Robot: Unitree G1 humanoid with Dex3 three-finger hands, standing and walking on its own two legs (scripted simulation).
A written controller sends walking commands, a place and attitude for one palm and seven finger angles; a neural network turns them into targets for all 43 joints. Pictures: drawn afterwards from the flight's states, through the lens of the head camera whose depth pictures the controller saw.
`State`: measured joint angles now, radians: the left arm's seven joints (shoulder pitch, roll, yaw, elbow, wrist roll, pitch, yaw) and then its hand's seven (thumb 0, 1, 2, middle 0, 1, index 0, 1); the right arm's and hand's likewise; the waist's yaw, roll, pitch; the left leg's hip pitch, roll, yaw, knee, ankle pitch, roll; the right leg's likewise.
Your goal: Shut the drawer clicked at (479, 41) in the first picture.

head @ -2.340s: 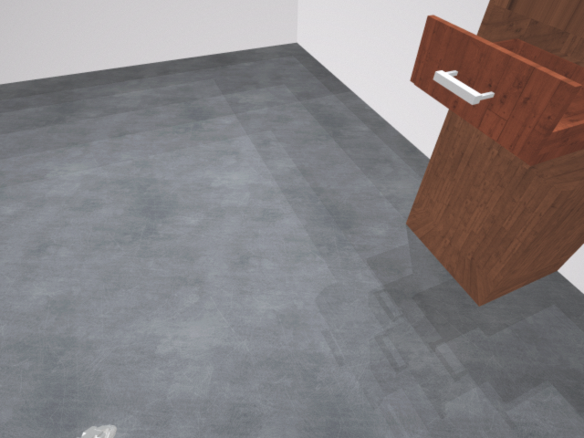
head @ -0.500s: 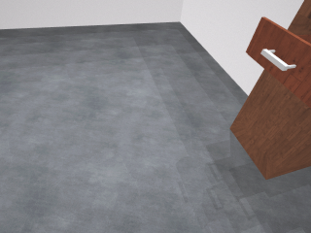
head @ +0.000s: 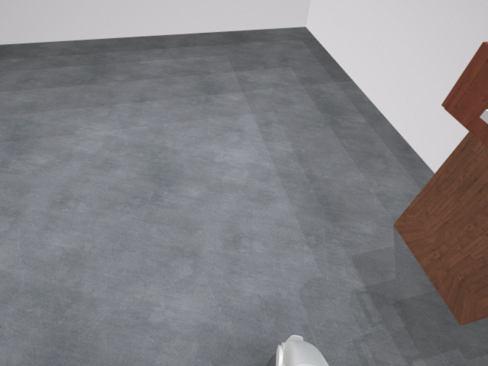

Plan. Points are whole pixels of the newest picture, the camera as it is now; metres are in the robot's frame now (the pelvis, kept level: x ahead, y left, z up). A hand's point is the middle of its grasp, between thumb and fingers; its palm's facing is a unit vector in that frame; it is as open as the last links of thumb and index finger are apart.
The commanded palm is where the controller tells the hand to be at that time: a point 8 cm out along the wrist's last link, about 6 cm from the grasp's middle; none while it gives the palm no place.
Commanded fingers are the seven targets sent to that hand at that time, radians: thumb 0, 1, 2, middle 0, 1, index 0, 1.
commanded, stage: walk to a spot facing it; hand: left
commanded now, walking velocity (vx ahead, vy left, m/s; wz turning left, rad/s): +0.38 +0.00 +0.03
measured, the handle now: out of the picture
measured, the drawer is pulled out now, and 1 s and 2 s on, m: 0.24 0.24 0.24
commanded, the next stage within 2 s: turn to face it in 0.20 s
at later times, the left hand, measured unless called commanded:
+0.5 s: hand (174, 359) +0.17 +0.13 -0.17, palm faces +0.12 -0.98 -0.18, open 7.3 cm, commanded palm none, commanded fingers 0.00 0.90 0.90 -0.20 -0.30 -0.20 -0.30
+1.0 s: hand (178, 238) +0.41 +0.16 -0.15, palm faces -0.20 -0.93 -0.32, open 7.4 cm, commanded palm none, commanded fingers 0.00 0.90 0.90 -0.20 -0.30 -0.20 -0.30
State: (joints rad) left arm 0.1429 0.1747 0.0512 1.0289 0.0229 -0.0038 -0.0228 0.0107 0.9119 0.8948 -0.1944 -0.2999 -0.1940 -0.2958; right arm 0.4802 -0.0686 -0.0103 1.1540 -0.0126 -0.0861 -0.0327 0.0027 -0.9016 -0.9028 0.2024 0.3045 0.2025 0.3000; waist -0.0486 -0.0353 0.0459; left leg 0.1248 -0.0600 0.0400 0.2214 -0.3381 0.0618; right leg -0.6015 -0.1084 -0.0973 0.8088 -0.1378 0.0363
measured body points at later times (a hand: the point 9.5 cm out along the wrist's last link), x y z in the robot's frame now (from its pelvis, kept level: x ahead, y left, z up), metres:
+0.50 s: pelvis +0.22 -0.03 +0.00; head +0.25 -0.04 +0.45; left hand +0.16 +0.18 -0.15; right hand +0.33 -0.26 -0.15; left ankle +0.31 +0.12 -0.70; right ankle +0.19 -0.11 -0.74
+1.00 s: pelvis +0.27 -0.04 -0.01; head +0.29 -0.07 +0.44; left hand +0.42 +0.20 -0.13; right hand +0.28 -0.31 -0.16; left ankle +0.32 +0.09 -0.74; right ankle +0.26 -0.16 -0.73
